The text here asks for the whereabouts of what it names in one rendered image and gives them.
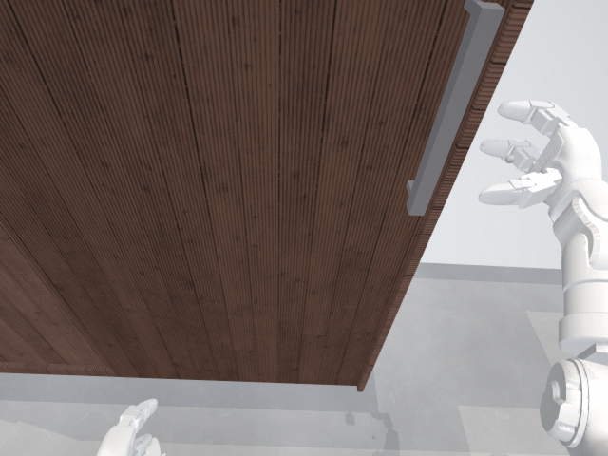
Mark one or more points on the robot right hand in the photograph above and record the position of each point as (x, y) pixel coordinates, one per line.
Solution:
(571, 155)

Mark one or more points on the wardrobe door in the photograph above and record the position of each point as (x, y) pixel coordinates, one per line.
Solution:
(216, 189)
(35, 327)

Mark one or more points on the robot left hand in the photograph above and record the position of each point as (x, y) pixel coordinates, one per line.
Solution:
(120, 440)

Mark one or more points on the robot right forearm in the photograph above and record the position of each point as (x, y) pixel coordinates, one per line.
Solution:
(580, 217)

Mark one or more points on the handle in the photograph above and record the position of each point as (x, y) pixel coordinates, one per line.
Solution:
(480, 31)

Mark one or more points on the robot right upper arm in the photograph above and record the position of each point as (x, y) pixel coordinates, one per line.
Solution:
(574, 406)

